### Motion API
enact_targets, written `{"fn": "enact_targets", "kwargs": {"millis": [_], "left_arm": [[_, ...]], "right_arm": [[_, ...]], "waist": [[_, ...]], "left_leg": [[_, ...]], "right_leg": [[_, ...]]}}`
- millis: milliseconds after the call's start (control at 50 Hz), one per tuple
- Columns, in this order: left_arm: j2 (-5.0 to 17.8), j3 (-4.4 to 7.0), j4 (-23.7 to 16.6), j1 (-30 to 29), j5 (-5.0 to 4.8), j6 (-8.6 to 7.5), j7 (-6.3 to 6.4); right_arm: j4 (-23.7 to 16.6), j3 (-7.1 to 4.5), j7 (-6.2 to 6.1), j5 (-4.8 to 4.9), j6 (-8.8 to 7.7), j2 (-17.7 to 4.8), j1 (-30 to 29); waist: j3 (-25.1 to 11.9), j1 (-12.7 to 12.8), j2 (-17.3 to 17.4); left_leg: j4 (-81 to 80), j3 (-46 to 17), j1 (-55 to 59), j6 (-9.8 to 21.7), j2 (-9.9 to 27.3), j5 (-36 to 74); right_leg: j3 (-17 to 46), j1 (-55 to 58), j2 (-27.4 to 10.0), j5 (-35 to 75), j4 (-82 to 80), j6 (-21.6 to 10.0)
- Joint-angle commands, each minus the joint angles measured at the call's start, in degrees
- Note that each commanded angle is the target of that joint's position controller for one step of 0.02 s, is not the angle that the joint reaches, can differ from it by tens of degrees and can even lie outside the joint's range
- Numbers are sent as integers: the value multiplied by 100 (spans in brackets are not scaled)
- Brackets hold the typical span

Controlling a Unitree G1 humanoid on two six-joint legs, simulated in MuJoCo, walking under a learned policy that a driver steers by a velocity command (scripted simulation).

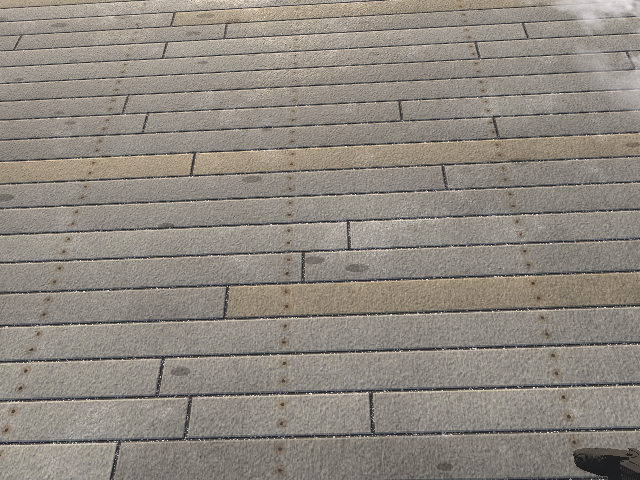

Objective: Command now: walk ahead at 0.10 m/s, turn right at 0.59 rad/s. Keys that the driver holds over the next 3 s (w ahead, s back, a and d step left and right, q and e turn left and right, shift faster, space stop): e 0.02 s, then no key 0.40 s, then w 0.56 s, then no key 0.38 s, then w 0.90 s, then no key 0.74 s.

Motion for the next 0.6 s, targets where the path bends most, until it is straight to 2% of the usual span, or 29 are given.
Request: {"fn": "enact_targets", "kwargs": {"millis": [20,40,60,80,100,120,140,160,180,200,220,260,320,360,380,400,420,440,460,480,500,520,540,580,600], "left_arm": [[999,256,-490,-315,-20,2,56],[901,216,-546,-479,-20,-11,56],[579,119,-654,-441,67,-48,45],[114,-15,-662,311,220,-64,37],[469,38,-644,877,80,-74,34],[953,157,-468,637,-4,-12,55],[1090,200,-501,158,-1,65,81],[1033,199,-497,-56,31,152,109],[922,172,-565,-172,58,213,112],[710,102,-591,-190,57,241,91],[533,37,-607,-205,57,238,78],[369,-58,-640,-351,91,198,66],[456,-80,-616,-487,78,176,27],[458,-73,-514,-402,94,187,-16],[452,-72,-489,-418,123,192,-38],[571,-64,-587,-572,189,199,-37],[886,-23,-709,-641,248,212,-5],[851,-51,-586,-840,256,204,-41],[639,-75,-659,-934,236,156,-106],[778,-25,-612,-744,243,132,-120],[982,25,-563,-628,216,100,-107],[1032,47,-519,-498,150,40,-93],[994,39,-475,-378,111,-21,-69],[883,22,-439,-272,69,-119,-56],[873,24,-456,-344,32,-143,-65]], "right_arm": [[-362,-183,8,6,-159,-727,-42],[-279,-212,-9,-42,-209,-806,304],[-260,-262,-46,-174,-245,-1098,738],[-251,-280,-88,-265,-194,-1371,992],[-103,-275,-53,-131,-89,-1258,1214],[-267,-154,-31,-35,-61,-833,897],[-326,-69,-34,-43,-18,-588,652],[-341,-1,-32,-62,26,-471,475],[-298,16,-50,-74,76,-478,358],[-231,8,-69,-108,112,-554,323],[-176,11,-87,-122,125,-553,307],[-106,-3,-115,-107,133,-640,296],[-27,-24,-124,-53,177,-814,418],[-9,20,-114,9,224,-786,346],[19,68,-105,36,236,-688,375],[92,141,-81,25,215,-520,574],[72,211,-39,-95,174,-358,670],[126,257,-25,-106,148,-86,947],[186,226,-40,-117,163,-325,722],[178,143,-50,-43,162,-558,544],[180,115,-69,14,150,-554,524],[141,96,-55,40,118,-586,516],[106,80,-12,93,59,-589,491],[66,75,81,174,-78,-533,455],[76,92,128,183,-136,-478,460]], "waist": [[-379,-299,-1178],[-518,-506,-1088],[-1160,-579,-602],[-1782,-205,906],[-2157,-113,1749],[-1603,-208,889],[-1202,-282,500],[-949,-258,331],[-780,-193,378],[-667,-138,512],[-644,-128,624],[-734,-192,707],[-857,-287,735],[-774,-159,614],[-697,-112,562],[-648,-154,376],[-690,-317,-262],[-765,-678,-1220],[-499,-418,-1112],[-159,-241,-1168],[153,-203,-1344],[353,-150,-1516],[480,-127,-1525],[494,-105,-1363],[442,-139,-1205]], "left_leg": [[-546,82,692,108,-143,-44],[-1086,149,1224,246,-39,637],[-942,-441,2448,587,765,1920],[-395,-1800,4094,1367,2076,4474],[-773,-3213,4320,2132,2781,3665],[-916,-2719,3799,1993,2443,2740],[-933,-1909,3321,1715,2060,2263],[-1035,-1475,2812,1595,1782,1944],[-1186,-1241,2343,1555,1622,1608],[-1341,-933,1957,1511,1418,1453],[-1415,-733,1840,1520,1306,1443],[-1406,-539,1820,1569,1307,1746],[-1382,-583,1894,1578,1430,1513],[-1279,-522,1688,1414,1337,697],[-1212,-471,1486,1234,1223,210],[-1150,-424,1195,882,1077,-370],[-659,-88,901,504,744,-963],[-609,482,1418,235,260,-1491],[-293,644,1630,91,108,-1478],[149,850,1242,98,-95,-1788],[511,911,841,172,-149,-1962],[862,782,553,266,-49,-1988],[1130,588,227,405,131,-2091],[1256,414,-250,643,356,-2417],[967,444,-134,716,385,-2339]], "right_leg": [[1283,132,-1099,2802,209,-555],[1150,114,-861,2865,628,-383],[865,-295,-485,2316,1591,-147],[348,-1725,300,-1407,3097,199],[225,-2515,382,-2484,4337,403],[328,-2740,98,-2091,4919,541],[126,-2807,-27,-1724,4927,597],[56,-2676,-153,-1500,4739,649],[11,-2398,-270,-1276,4430,674],[-178,-2032,-290,-1093,4020,673],[-332,-1808,-294,-1015,3553,671],[-529,-1385,-354,-882,2645,641],[-666,-864,-369,-228,1659,558],[-821,-336,-281,514,704,419],[-849,7,-241,842,180,305],[-522,359,-479,1254,-130,136],[251,589,-1202,1982,-250,-133],[362,-233,-1340,514,-319,-466],[396,-675,-1123,-1240,-621,-498],[566,-790,-1113,-2152,-896,-497],[877,-811,-1288,-2505,-1124,-581],[1230,-773,-1540,-2538,-1250,-730],[1457,-624,-1738,-2285,-1293,-852],[1552,-128,-1888,-1645,-1247,-958],[1398,-49,-1827,-1366,-1210,-922]]}}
